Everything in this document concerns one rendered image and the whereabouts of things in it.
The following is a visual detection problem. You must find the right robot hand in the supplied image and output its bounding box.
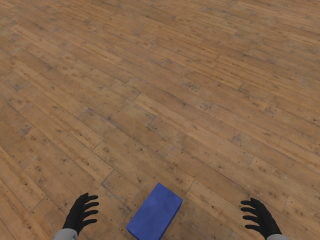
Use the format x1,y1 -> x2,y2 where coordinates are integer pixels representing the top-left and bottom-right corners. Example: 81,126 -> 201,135
240,197 -> 282,240

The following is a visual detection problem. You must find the left robot forearm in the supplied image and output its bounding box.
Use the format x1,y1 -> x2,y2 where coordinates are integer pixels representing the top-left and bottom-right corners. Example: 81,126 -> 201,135
52,228 -> 78,240

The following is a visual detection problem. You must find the left robot hand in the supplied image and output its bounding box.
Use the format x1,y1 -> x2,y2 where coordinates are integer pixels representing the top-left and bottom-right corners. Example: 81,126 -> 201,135
62,193 -> 99,236

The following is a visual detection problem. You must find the carton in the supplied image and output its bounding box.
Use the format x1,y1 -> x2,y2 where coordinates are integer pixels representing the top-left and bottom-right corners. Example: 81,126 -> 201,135
126,182 -> 183,240

